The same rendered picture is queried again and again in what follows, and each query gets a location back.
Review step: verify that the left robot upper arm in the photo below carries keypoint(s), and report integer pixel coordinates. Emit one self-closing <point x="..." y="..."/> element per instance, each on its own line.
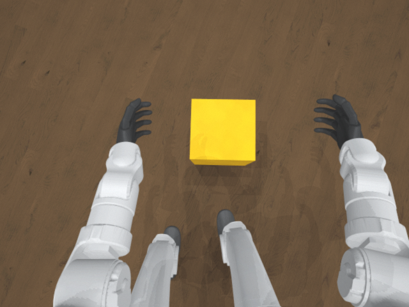
<point x="94" y="283"/>

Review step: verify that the robot right forearm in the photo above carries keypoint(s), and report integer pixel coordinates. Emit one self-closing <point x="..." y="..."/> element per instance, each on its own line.
<point x="372" y="220"/>

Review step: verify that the right robot upper arm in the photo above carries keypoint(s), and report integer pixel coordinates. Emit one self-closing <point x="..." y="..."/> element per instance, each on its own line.
<point x="369" y="278"/>

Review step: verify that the robot left thigh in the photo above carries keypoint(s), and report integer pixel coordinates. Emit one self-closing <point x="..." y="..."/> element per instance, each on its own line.
<point x="152" y="286"/>

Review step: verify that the carton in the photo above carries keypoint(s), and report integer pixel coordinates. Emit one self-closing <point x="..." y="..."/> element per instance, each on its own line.
<point x="223" y="132"/>

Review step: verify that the robot left forearm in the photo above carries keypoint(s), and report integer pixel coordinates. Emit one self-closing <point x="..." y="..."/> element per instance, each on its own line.
<point x="107" y="233"/>

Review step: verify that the robot right hand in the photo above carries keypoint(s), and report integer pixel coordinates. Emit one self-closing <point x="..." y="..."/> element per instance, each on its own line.
<point x="345" y="124"/>

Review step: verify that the robot left foot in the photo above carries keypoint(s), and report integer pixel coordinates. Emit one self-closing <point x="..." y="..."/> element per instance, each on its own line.
<point x="174" y="233"/>

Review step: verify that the robot left hand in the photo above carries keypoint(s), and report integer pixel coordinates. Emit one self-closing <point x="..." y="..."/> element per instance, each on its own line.
<point x="128" y="126"/>

